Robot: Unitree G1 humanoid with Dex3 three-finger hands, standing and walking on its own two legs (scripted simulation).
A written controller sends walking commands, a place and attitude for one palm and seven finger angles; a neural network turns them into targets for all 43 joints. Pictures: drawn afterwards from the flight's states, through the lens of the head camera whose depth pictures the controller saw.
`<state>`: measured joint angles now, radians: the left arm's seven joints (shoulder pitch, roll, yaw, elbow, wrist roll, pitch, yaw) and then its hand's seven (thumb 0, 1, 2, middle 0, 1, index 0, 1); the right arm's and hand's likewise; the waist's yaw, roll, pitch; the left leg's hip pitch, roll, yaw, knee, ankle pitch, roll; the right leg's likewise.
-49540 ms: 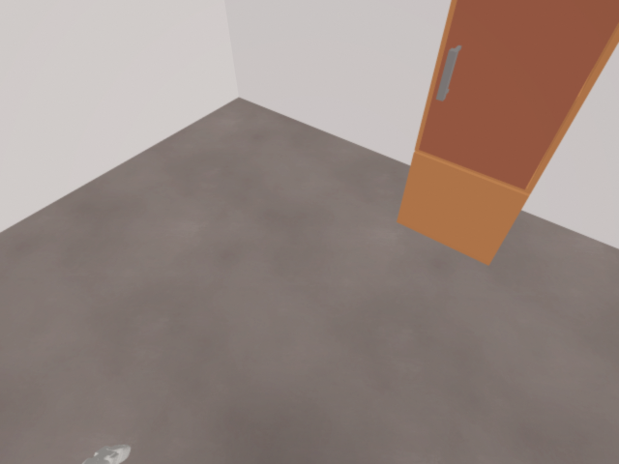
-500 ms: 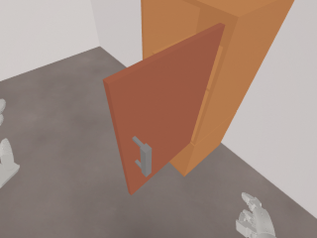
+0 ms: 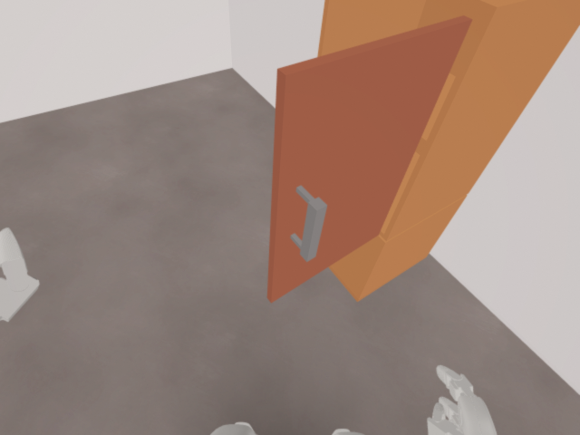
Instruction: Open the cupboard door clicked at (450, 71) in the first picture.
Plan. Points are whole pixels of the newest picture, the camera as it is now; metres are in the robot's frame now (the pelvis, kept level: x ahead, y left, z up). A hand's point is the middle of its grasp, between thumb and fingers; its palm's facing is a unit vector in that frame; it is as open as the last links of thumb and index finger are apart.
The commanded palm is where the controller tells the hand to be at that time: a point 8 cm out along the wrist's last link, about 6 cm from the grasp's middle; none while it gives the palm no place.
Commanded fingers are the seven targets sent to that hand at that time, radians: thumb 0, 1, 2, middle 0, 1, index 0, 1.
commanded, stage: step back with the hand held close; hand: left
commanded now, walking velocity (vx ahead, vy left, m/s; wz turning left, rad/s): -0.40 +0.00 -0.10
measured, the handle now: (305, 224) +0.47 +0.00 -0.02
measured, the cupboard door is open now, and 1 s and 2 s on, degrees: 93 93 93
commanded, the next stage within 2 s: stop stepping back and stand still in 0.12 s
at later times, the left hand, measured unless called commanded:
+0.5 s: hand out of the picture +0.08 +0.23 +0.20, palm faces +0.28 -0.80 -0.54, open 7.4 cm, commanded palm +0.06 +0.26 +0.20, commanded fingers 0.00 0.90 0.90 -0.20 -0.30 -0.20 -0.30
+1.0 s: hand out of the picture +0.00 +0.24 +0.20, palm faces +0.41 -0.78 -0.47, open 7.4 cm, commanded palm -0.04 +0.26 +0.20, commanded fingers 0.00 0.90 0.90 -0.20 -0.30 -0.20 -0.30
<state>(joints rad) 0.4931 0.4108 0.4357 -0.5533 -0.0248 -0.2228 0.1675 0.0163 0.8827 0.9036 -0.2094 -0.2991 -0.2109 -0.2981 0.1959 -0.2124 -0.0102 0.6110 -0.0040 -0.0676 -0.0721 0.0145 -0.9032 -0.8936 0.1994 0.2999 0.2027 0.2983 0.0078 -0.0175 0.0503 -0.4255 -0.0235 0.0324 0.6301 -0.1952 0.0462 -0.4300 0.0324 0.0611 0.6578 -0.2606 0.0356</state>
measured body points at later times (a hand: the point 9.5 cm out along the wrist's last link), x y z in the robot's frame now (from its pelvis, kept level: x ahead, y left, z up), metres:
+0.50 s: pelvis -0.14 -0.01 +0.00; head -0.14 +0.01 +0.45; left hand +0.06 +0.27 +0.23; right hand -0.03 -0.25 -0.09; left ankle -0.01 +0.06 -0.70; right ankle -0.31 -0.07 -0.72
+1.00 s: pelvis -0.23 -0.01 +0.02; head -0.25 -0.02 +0.47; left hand -0.03 +0.28 +0.23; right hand -0.13 -0.27 -0.09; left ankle -0.18 +0.12 -0.66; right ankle -0.19 -0.09 -0.72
